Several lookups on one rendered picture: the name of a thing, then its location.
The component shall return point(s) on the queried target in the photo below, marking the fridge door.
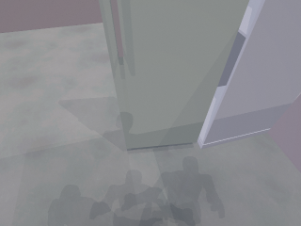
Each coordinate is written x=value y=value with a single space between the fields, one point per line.
x=174 y=54

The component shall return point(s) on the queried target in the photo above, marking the handle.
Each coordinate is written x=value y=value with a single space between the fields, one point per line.
x=115 y=11

